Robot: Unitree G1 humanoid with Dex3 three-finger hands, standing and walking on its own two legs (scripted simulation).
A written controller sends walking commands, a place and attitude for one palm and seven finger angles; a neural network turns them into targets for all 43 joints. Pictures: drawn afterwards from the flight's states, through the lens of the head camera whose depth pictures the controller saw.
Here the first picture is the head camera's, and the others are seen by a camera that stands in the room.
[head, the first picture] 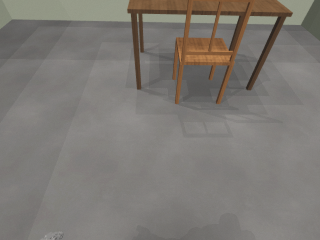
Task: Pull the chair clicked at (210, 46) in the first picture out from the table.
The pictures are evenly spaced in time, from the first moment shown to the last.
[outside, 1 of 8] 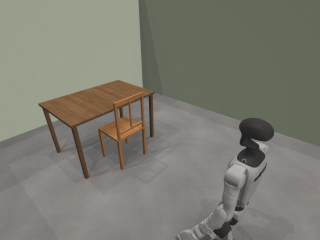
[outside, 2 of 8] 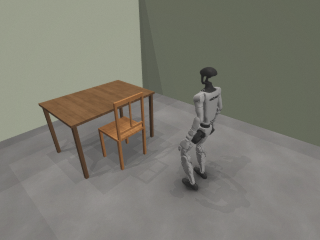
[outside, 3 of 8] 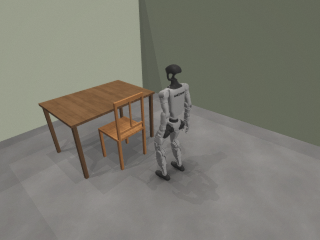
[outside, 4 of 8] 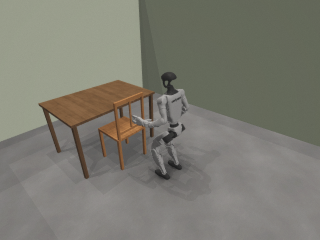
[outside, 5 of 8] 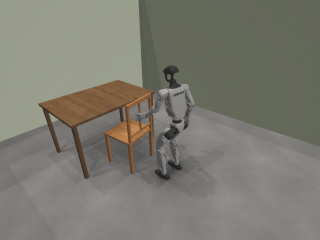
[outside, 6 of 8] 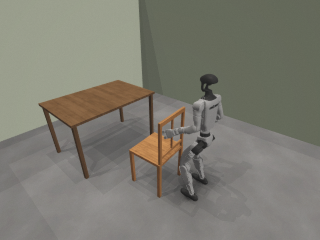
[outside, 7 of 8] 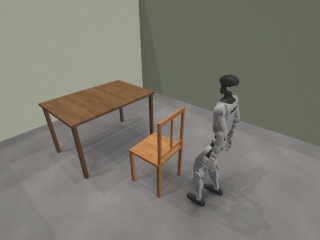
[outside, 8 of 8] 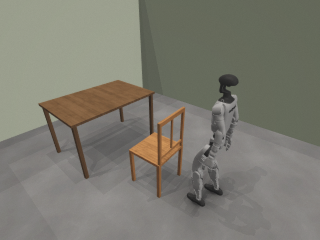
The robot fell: no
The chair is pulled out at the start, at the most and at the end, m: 0.00 0.60 0.60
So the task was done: yes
